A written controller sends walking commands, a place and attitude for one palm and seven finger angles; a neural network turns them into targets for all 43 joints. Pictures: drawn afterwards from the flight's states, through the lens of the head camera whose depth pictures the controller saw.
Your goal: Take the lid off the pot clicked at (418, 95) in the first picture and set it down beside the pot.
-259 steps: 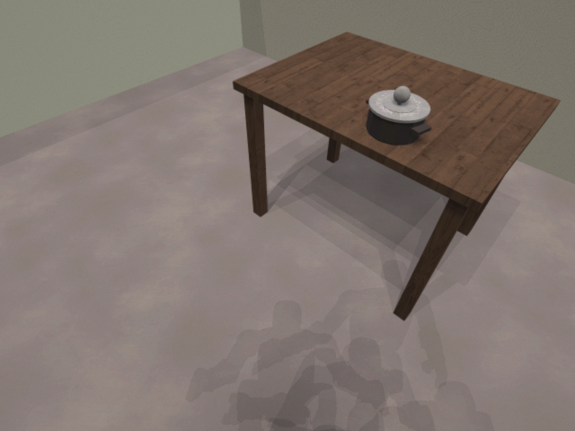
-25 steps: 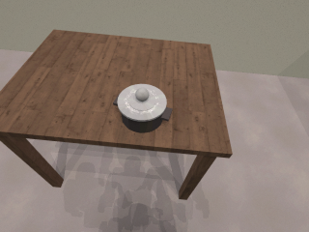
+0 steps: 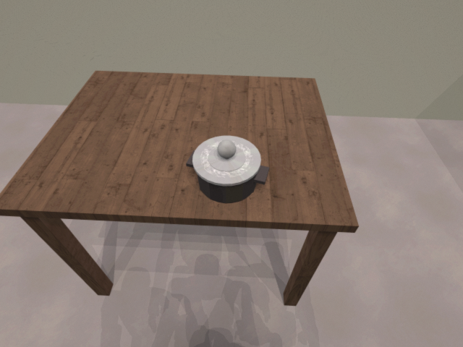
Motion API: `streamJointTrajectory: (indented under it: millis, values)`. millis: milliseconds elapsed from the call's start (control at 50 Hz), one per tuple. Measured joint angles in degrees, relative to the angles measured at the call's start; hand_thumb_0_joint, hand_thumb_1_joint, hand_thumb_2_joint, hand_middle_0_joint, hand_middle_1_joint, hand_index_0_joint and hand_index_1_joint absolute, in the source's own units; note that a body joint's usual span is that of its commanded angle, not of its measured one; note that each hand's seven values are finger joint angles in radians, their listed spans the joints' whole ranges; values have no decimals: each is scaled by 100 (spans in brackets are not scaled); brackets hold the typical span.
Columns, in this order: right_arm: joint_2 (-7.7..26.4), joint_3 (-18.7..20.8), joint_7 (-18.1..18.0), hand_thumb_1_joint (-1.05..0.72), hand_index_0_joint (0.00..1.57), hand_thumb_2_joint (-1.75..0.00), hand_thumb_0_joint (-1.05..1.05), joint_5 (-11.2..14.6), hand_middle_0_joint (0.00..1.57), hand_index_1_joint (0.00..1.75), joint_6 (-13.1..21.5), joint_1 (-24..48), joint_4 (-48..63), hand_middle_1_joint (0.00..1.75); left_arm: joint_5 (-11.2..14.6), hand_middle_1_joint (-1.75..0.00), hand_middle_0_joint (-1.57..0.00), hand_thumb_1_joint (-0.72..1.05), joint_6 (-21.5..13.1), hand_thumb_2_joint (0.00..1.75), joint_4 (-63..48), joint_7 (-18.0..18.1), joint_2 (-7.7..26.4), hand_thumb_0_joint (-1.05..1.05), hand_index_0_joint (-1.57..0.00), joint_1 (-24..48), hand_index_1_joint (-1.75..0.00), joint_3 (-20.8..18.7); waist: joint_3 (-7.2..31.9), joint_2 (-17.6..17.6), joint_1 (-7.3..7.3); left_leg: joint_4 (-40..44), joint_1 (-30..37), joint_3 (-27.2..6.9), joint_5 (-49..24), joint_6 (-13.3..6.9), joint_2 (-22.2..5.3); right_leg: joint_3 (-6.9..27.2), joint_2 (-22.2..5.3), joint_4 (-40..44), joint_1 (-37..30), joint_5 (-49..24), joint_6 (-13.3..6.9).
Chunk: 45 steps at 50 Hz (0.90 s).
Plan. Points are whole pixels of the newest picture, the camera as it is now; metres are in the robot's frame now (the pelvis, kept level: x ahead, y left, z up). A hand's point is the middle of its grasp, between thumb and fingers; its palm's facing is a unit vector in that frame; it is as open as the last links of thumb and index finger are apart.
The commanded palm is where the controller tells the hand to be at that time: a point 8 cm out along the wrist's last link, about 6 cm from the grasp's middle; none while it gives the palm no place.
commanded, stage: look again from close up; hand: left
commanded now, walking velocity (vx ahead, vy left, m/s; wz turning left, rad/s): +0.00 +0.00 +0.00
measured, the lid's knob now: (226, 149) +0.55 +0.05 +0.02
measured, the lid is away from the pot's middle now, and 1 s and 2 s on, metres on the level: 0.00 0.00 0.00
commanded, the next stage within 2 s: shuffle to correct the standing spot in 1.52 s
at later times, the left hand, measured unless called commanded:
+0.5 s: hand out of the picture -0.03 +0.15 -0.19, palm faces +0.05 -0.99 -0.14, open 7.4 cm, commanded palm none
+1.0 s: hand out of the picture -0.06 +0.17 -0.19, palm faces +0.05 -0.99 -0.14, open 7.4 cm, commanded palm none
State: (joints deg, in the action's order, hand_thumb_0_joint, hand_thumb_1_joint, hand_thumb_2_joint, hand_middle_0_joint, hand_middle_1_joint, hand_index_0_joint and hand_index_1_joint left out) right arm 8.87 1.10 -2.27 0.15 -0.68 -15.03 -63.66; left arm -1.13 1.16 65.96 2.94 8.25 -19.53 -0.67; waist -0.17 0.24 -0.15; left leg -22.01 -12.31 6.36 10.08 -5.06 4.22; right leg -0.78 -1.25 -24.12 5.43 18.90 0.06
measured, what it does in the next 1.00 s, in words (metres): stands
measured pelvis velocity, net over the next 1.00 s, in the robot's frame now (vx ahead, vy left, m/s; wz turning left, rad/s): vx -0.03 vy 0.01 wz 0.01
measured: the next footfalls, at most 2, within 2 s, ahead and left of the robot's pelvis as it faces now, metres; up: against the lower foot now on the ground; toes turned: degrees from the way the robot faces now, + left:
none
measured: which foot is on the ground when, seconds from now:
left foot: down 0.00-1.00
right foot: down 0.00-1.00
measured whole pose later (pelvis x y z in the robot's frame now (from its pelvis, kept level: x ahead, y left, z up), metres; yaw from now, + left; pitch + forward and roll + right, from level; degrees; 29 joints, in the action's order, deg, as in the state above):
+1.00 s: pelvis -0.03 +0.01 +0.00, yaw +1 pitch -1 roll -1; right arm 8.1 0.6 -1.3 0.2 0.8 -14.3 -62.5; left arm -1.5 -0.9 61.8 2.8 9.4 -21.9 0.4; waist -0.5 3.4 -0.9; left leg -25.7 -15.9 5.6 9.6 -6.3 3.4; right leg -1.8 -0.5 -25.8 7.9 17.3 0.8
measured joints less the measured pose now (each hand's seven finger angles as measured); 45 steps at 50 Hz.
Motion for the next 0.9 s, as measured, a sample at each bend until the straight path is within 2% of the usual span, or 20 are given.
streamJointTrajectory:
  millis: [100, 200, 280, 480, 900]
  values:
    - [-98, -68, 42, -92, 20, -90, 0, -2, 20, 30, 18, -157, -213, 30, 29, -30, -20, 91, -129, 90, 67, 12, -147, 0, -20, -48, -29, 83, 16, -22, 67, 94, 138, -24, -77, 36, -62, -15, 70, 103, -135, -113, -40]
    - [-183, -132, 112, -92, 20, -90, 1, -48, 20, 30, 99, -289, 12, 30, 3, -30, -20, 91, -321, 90, -208, 66, -169, 0, -20, 8, -29, 153, -136, 29, 122, -492, -245, -141, 103, 89, -228, -142, 223, -147, 61, -69, -121]
    - [-188, -84, 106, -91, 20, -90, 1, -62, 20, 30, 68, -314, 104, 30, 4, -30, -20, 91, -315, 90, -372, 29, -163, 0, -20, 30, -29, 135, -143, 75, 127, -814, -450, -222, 206, 103, -284, -226, 277, -354, 190, 9, -161]
    - [-128, -19, 75, -92, 20, -90, 1, -70, 20, 30, 67, -225, 231, 30, -29, -30, -20, 91, -233, 90, -542, 13, -47, 0, -20, -47, -29, 71, 12, 168, 73, -1041, -596, -218, 299, 51, -278, -231, 260, -584, 332, 100, -125]
    - [-66, -51, 93, -93, 20, -90, 1, -5, 20, 30, 143, 59, 171, 30, -39, -30, -20, 91, -201, 90, -468, -3, 124, 0, -20, -214, -29, 90, -21, 290, -65, -487, -405, -97, 13, -95, -117, -118, 104, -237, 260, -126, 41]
